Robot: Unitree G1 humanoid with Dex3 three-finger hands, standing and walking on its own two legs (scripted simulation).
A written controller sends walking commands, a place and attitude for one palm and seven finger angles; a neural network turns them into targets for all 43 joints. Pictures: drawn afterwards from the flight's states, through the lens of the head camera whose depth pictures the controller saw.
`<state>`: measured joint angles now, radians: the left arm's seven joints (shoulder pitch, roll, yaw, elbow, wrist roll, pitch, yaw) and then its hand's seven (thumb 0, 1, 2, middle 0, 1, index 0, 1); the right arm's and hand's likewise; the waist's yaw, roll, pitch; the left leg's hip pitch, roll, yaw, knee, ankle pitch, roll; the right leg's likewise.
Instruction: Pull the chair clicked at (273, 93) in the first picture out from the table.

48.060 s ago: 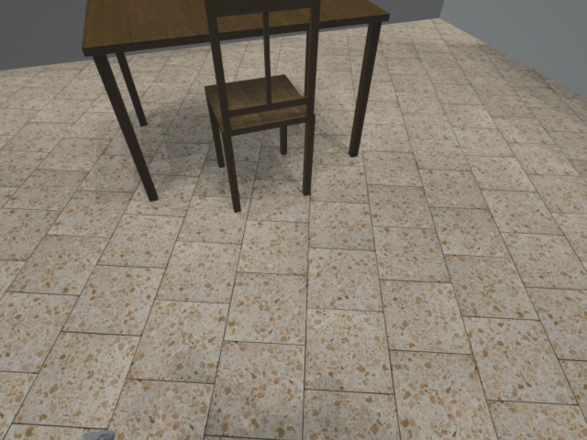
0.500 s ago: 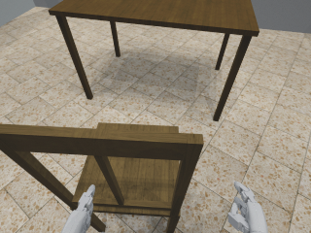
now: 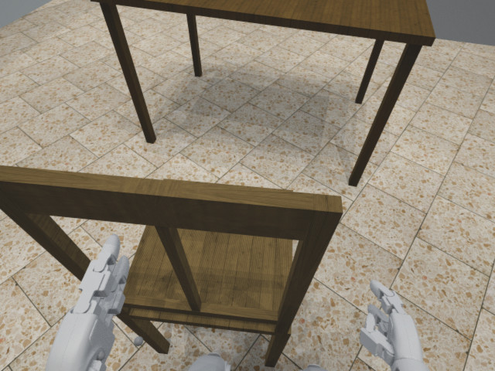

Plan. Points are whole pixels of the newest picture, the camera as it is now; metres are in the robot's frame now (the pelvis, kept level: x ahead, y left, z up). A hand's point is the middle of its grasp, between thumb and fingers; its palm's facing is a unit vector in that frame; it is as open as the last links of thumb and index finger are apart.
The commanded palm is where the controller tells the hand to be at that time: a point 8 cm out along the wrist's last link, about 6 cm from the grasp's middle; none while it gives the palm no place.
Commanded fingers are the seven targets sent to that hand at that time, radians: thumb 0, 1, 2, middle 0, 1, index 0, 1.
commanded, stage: draw the hand back to the body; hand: left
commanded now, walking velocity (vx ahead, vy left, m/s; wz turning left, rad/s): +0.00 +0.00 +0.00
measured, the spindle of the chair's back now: (184, 274) +0.26 +0.13 +0.02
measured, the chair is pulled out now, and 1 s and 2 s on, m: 0.70 0.69 0.69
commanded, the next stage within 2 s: step back with the hand held close in 1.26 s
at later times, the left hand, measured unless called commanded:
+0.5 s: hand (65, 315) +0.16 +0.21 +0.14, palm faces +0.25 -0.87 -0.43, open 14.4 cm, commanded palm +0.13 +0.26 +0.20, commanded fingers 0.00 0.25 0.58 -0.11 -0.17 -0.11 -0.17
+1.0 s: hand out of the picture +0.23 +0.25 +0.26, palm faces +0.51 -0.75 -0.42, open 8.0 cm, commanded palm +0.17 +0.28 +0.26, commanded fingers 0.00 0.90 0.90 -0.20 -0.30 -0.20 -0.30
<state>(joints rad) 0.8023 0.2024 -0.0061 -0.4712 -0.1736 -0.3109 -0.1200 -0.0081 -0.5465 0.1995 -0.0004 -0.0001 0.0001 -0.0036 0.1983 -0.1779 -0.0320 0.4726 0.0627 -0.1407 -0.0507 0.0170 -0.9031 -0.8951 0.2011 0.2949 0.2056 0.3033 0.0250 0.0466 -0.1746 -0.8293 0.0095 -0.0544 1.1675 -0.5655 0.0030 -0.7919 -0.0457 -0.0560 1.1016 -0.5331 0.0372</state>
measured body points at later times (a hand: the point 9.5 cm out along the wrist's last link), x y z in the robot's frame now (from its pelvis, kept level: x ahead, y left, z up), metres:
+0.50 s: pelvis +0.01 -0.01 +0.06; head +0.00 -0.03 +0.51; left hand +0.14 +0.26 +0.17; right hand +0.20 -0.23 -0.01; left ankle +0.01 +0.11 -0.65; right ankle +0.01 -0.15 -0.65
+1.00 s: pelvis +0.03 -0.02 +0.08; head +0.01 -0.06 +0.53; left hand +0.19 +0.28 +0.29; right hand +0.23 -0.24 +0.00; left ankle +0.01 +0.11 -0.65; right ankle +0.01 -0.15 -0.65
